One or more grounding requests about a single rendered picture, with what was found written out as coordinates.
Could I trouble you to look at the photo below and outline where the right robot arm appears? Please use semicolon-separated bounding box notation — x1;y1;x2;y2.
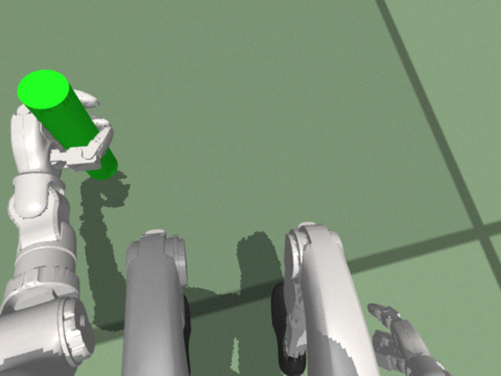
405;355;452;376

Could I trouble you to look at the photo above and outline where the left robot arm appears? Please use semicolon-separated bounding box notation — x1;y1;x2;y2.
0;172;95;376

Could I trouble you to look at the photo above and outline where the can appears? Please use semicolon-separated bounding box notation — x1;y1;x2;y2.
17;70;118;180

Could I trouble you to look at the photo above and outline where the left robot hand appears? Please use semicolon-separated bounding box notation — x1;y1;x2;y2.
10;89;114;178

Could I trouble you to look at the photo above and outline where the right robot foot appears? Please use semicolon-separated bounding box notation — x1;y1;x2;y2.
271;282;306;376

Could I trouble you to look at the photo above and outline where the right robot hand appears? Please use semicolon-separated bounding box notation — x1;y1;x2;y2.
367;303;431;374

